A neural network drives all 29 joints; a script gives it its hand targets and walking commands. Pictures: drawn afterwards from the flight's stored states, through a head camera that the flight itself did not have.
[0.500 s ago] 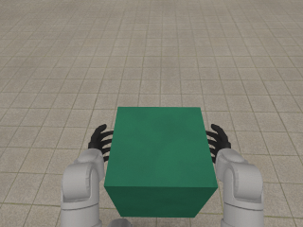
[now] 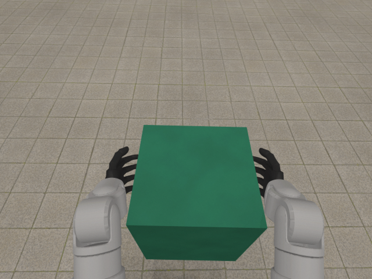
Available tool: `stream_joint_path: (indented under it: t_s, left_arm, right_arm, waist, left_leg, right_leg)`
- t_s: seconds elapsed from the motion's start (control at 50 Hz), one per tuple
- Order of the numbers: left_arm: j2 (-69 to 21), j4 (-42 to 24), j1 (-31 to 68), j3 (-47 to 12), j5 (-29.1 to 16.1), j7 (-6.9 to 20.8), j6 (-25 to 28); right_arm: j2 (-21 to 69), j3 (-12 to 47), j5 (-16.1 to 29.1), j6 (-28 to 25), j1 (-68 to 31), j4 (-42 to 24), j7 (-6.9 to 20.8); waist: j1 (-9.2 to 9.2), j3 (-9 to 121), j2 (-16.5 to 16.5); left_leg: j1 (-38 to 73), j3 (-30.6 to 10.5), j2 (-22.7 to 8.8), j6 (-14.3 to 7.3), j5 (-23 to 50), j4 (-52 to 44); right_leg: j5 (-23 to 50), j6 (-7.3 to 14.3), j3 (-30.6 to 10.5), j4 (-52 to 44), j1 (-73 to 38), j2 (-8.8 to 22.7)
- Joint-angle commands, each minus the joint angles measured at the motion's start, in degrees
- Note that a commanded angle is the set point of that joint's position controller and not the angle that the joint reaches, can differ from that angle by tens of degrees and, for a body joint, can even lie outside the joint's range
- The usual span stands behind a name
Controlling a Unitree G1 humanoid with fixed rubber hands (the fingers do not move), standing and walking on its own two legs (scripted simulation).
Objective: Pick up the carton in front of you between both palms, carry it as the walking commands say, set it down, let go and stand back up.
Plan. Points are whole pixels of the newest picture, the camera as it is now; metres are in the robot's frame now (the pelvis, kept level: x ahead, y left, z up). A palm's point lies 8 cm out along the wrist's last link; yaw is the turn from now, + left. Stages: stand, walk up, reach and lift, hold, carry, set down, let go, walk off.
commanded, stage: carry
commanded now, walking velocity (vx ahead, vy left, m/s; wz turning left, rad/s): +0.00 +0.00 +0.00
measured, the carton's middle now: (192, 197) +0.28 +0.00 +0.00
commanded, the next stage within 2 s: hold in 1.40 s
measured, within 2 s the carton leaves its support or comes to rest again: neither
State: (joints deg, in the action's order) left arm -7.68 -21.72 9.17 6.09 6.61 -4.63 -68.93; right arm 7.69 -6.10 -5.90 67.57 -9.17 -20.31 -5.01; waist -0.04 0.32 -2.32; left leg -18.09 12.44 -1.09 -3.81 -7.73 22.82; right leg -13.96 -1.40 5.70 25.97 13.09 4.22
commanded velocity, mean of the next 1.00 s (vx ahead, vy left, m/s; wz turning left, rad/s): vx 0.00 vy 0.00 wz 0.00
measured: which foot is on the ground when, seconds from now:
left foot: down 0.00-1.00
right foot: down 0.00-1.00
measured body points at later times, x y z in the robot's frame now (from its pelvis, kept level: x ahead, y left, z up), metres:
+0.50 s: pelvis +0.06 -0.02 -0.01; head +0.04 -0.02 +0.44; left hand +0.33 +0.13 +0.06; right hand +0.33 -0.18 +0.06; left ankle +0.05 +0.09 -0.74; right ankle -0.03 -0.12 -0.74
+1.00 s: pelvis +0.02 -0.02 +0.00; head -0.01 -0.02 +0.44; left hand +0.31 +0.13 +0.03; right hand +0.31 -0.18 +0.03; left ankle +0.05 +0.09 -0.74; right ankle -0.03 -0.13 -0.74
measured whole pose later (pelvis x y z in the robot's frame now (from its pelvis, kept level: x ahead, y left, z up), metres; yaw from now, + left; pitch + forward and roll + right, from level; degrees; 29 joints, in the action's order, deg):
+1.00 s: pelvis +0.02 -0.02 +0.00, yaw +0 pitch +2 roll +0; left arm -7.7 6.9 9.5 8.1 13.3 -0.7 -45.8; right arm 7.7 -8.5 -13.4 45.5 -9.7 7.4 -1.0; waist 0.1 6.4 -0.2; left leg -18.0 10.4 -4.2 -0.8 -12.6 29.3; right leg -19.3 0.5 8.6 28.9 11.1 2.6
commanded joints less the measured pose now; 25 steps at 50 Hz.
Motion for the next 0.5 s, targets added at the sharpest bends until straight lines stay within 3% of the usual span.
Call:
stream_joint_path:
  t_s: [0.0,0.04,0.1,0.18,0.34,0.48]
  left_arm:
    - [-52.6,-6.0,26.1,-42.9,-23.4,14.1,0.5]
    - [-51.0,-3.4,24.3,-41.9,-23.0,14.3,-0.4]
    - [-49.5,1.6,20.6,-40.4,-21.8,14.6,-1.3]
    - [-50.7,3.0,23.4,-39.9,-22.1,15.0,-1.0]
    - [-52.3,1.5,23.8,-40.4,-22.2,14.7,-0.1]
    - [-52.9,3.5,22.6,-41.8,-20.7,15.3,3.5]
  right_arm:
    - [53.1,41.0,22.7,0.3,-24.2,-5.2,15.0]
    - [51.2,40.6,22.3,1.3,-23.1,-3.5,14.9]
    - [49.7,40.3,21.2,2.3,-21.0,0.4,15.0]
    - [50.9,40.8,21.8,2.1,-24.3,1.1,15.2]
    - [52.5,41.4,22.4,1.4,-24.7,0.0,15.1]
    - [52.9,42.2,20.2,-2.2,-22.7,2.2,15.8]
  waist:
    - [0.42,24.1,4.6]
    - [0.48,22.1,1.8]
    - [0.26,21.3,0.7]
    - [0.14,19.9,0.2]
    - [-0.01,21.5,0.9]
    - [-0.04,20.3,1.6]
  left_leg:
    - [14.9,-6.2,-9.5,1.5,16.5,0.8]
    - [13.8,-6.8,-9.4,2.1,22.3,3.5]
    - [12.2,-6.7,-8.9,2.2,29.7,7.7]
    - [9.2,-6.1,-8.1,3.0,27.5,9.2]
    - [9.8,-6.6,-7.9,2.9,25.1,10.3]
    - [9.7,-7.0,-8.3,2.6,21.3,9.5]
  right_leg:
    - [13.6,-0.1,-3.1,-2.7,-5.3,5.7]
    - [18.8,0.0,-2.4,-0.3,-4.9,5.9]
    - [30.0,0.0,-2.2,2.1,-5.3,5.5]
    - [36.0,0.1,-2.0,2.7,-6.2,5.8]
    - [35.0,0.9,-1.5,4.0,-7.4,5.6]
    - [28.0,1.1,-1.4,3.2,-6.1,5.2]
